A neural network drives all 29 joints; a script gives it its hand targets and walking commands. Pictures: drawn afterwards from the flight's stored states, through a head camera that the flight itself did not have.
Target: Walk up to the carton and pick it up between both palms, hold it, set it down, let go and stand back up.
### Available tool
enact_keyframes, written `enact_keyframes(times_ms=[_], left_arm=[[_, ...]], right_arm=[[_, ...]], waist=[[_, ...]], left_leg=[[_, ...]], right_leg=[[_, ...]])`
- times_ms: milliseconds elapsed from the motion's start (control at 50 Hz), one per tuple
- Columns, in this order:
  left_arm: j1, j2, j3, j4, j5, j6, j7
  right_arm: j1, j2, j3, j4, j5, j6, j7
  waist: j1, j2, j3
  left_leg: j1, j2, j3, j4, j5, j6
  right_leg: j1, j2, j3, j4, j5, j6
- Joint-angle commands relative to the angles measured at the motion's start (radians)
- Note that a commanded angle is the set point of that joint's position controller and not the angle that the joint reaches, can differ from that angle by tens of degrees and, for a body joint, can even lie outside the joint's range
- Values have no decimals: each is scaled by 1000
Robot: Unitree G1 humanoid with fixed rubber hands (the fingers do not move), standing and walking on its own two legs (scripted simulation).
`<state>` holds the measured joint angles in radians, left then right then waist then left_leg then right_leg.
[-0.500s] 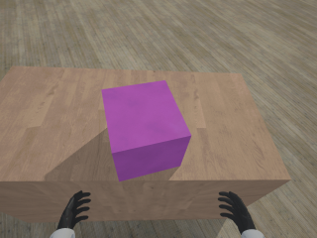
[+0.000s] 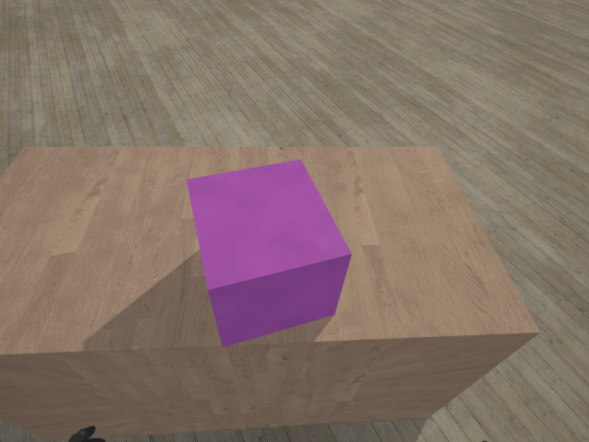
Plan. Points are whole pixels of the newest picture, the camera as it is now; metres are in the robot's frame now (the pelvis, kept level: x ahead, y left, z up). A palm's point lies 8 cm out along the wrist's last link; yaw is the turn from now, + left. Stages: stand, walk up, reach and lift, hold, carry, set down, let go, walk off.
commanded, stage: stand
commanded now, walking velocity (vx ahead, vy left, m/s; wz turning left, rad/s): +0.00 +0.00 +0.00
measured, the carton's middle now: (263, 249) +0.43 +0.04 -0.04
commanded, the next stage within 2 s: none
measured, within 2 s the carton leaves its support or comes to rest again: neither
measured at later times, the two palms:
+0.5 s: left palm out of the picture +0.08 +0.30 -0.11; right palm out of the picture +0.07 -0.29 -0.10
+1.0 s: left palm out of the picture +0.08 +0.30 -0.11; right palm out of the picture +0.06 -0.30 -0.10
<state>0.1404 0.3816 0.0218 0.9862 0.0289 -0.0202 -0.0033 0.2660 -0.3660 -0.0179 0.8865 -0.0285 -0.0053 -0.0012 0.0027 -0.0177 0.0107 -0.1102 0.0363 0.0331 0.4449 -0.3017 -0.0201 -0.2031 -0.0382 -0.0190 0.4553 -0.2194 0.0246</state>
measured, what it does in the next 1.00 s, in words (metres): stands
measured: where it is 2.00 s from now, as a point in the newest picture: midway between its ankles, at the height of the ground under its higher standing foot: outside the picture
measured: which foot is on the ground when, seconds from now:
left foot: down 0.00-1.00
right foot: down 0.00-1.00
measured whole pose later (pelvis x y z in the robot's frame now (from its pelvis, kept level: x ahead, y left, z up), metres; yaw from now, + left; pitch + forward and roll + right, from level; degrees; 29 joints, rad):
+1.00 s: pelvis +0.00 +0.00 +0.01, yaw +0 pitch -2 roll +0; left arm 0.11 0.36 0.02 1.09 0.01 -0.02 0.00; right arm 0.17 -0.35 -0.02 1.01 -0.02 0.00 -0.01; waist 0.00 -0.01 0.04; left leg -0.06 0.04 0.04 0.34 -0.24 -0.03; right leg -0.16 -0.03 -0.01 0.37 -0.17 0.02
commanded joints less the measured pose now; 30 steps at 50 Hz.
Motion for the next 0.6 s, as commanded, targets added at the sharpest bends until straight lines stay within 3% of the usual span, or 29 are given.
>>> enact_keyframes(times_ms=[0, 60, 120, 140, 220, 240, 260, 360, 420, 480, 500, 580], left_arm=[[-68, 174, 25, -25, -10, -24, 5], [-85, 184, 25, 1, -7, -22, 8], [-76, 170, 17, 19, -10, -21, 9], [-80, 183, 22, 31, -11, -20, 8], [-71, 170, 20, 46, -13, -20, 11], [-77, 162, 17, 46, -15, -20, 9], [-87, 169, 20, 51, -15, -19, 9], [-90, 163, 20, 49, -10, -17, 11], [-85, 171, 24, 48, -15, -16, 10], [-79, 167, 21, 49, -13, -17, 10], [-73, 173, 23, 50, -15, -18, 12], [-84, 170, 28, 46, -13, -15, 9]], right_arm=[[-40, -183, -30, -47, 1, -20, -5], [-37, -196, -32, -26, 4, -20, -7], [-55, -193, -32, -16, 4, -21, -11], [-61, -190, -26, -11, 2, -19, -12], [-58, -183, -30, 3, 4, -20, -15], [-79, -189, -31, 6, 4, -19, -14], [-63, -176, -28, 9, 3, -18, -15], [-72, -174, -33, 21, 6, -16, -15], [-83, -173, -32, 31, 6, -17, -14], [-83, -179, -32, 34, 7, -18, -14], [-88, -173, -31, 41, 6, -15, -15], [-108, -182, -32, 46, 6, -15, -14]], waist=[[8, 33, -16], [0, 5, -11], [-1, 48, -23], [2, 5, -22], [-1, 30, -24], [8, 8, -9], [-3, 1, -11], [-5, 34, 6], [0, 6, -19], [-9, 47, -9], [4, 24, 3], [3, 17, -23]], left_leg=[[-88, 75, -74, -118, 166, 43], [-73, 86, -83, -129, 208, 44], [-67, 83, -76, -132, 216, 43], [-53, 88, -80, -137, 230, 42], [-40, 88, -76, -145, 217, 43], [-45, 93, -77, -142, 228, 43], [-41, 89, -75, -150, 227, 43], [-44, 81, -65, -163, 173, 37], [-31, 92, -76, -161, 185, 43], [-39, 90, -72, -158, 198, 43], [-36, 92, -76, -168, 188, 42], [-23, 91, -65, -165, 202, 37]], right_leg=[[75, -71, 83, -82, 141, -56], [71, -75, 78, -86, 173, -56], [89, -76, 83, -85, 203, -51], [84, -72, 78, -90, 197, -47], [84, -78, 81, -99, 185, -46], [77, -76, 78, -107, 201, -45], [81, -76, 77, -108, 207, -39], [70, -76, 86, -127, 158, -41], [76, -77, 84, -124, 167, -44], [82, -83, 90, -129, 193, -45], [73, -84, 88, -124, 181, -49], [88, -79, 91, -131, 213, -43]])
